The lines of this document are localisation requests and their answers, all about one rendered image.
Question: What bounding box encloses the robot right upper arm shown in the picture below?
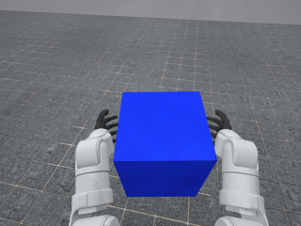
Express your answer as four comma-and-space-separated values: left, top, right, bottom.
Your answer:
214, 216, 263, 226

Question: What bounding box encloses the robot right hand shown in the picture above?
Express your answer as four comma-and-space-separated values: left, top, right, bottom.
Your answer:
206, 109, 231, 145

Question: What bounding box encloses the robot left upper arm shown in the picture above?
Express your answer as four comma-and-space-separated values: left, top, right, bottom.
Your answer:
72, 215, 120, 226

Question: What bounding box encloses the left robot forearm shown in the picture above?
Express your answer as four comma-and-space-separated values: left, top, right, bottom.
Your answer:
69, 128, 115, 226

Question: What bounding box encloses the carton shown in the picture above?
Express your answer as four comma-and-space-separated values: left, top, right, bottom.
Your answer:
113, 91, 217, 197

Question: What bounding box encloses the right robot forearm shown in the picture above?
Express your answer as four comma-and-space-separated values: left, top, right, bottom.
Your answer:
214, 129, 269, 226

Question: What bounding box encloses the robot left hand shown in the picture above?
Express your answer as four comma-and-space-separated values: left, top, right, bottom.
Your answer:
95, 109, 119, 143

